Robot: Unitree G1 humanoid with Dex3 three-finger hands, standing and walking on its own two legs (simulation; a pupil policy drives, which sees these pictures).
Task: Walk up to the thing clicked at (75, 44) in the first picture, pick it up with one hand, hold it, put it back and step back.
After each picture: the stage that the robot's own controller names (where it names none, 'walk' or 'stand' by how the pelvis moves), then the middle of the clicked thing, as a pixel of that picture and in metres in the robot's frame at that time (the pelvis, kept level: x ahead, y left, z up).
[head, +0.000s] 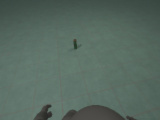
stand; (75, 44) +1.46 +0.36 -0.66
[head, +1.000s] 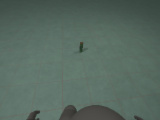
walk; (81, 47) +1.37 +0.16 -0.63
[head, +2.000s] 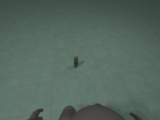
walk; (76, 62) +0.92 +0.20 -0.64
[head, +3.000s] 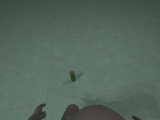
walk; (72, 76) +0.59 +0.25 -0.63
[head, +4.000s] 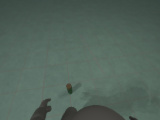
stand; (69, 89) +0.41 +0.23 -0.64
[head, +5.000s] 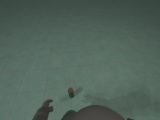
stand; (71, 93) +0.38 +0.21 -0.65
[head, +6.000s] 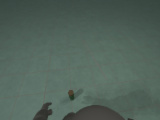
stand; (71, 95) +0.36 +0.21 -0.66
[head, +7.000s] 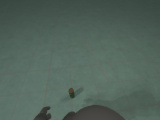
stand; (71, 93) +0.38 +0.22 -0.66
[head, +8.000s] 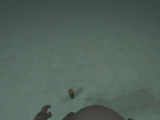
stand; (71, 94) +0.37 +0.22 -0.66
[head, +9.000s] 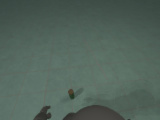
stand; (71, 94) +0.36 +0.22 -0.66
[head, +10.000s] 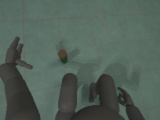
go down; (63, 57) +0.46 +0.21 -0.34
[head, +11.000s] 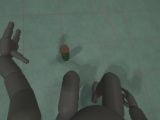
go down; (65, 54) +0.48 +0.20 -0.27
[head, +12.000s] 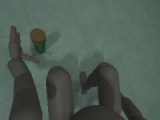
close in; (39, 43) +0.48 +0.24 -0.18
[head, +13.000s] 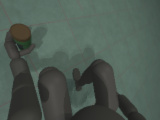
close; (23, 41) +0.47 +0.26 -0.17
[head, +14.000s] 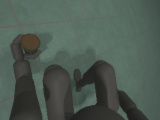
lift; (30, 47) +0.42 +0.26 -0.18
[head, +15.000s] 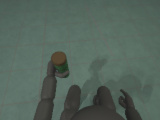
lift; (62, 67) +0.33 +0.19 +0.02
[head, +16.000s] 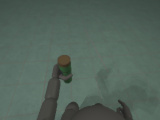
hold; (66, 71) +0.32 +0.17 +0.03
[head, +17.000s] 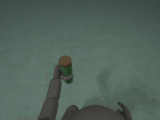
hold; (67, 71) +0.32 +0.17 +0.03
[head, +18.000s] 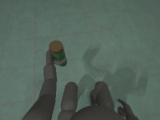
crouch; (60, 56) +0.43 +0.19 -0.03
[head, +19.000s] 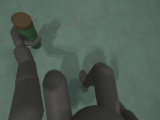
lower; (30, 35) +0.52 +0.25 -0.12
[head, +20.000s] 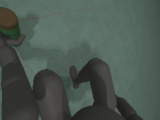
lower; (11, 32) +0.51 +0.27 -0.18
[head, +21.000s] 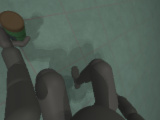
lower; (17, 33) +0.49 +0.26 -0.19
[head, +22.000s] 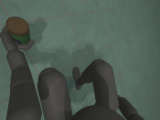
lower; (22, 37) +0.48 +0.26 -0.18
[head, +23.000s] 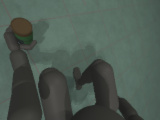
rest; (25, 38) +0.48 +0.25 -0.18
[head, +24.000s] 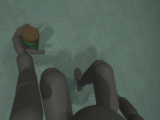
open; (31, 43) +0.47 +0.23 -0.18
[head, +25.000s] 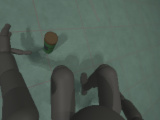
stand; (49, 45) +0.46 +0.22 -0.20
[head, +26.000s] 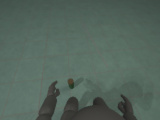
stand; (71, 84) +0.40 +0.17 -0.55
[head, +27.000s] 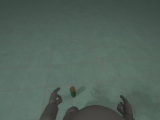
stand; (73, 92) +0.38 +0.17 -0.60
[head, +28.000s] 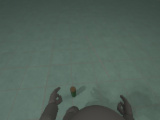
stand; (73, 92) +0.39 +0.17 -0.60
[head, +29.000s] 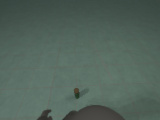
walk; (76, 93) +0.40 +0.17 -0.66
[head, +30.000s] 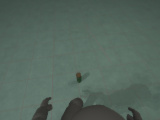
walk; (78, 78) +0.50 +0.14 -0.63
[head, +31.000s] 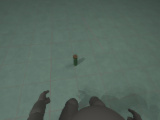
walk; (75, 60) +0.79 +0.19 -0.63
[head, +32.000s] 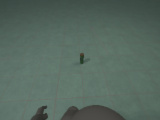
stand; (81, 58) +1.02 +0.18 -0.64
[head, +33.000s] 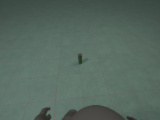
stand; (80, 59) +1.02 +0.19 -0.66
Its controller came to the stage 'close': yes
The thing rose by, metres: 0.69
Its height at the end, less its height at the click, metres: +0.00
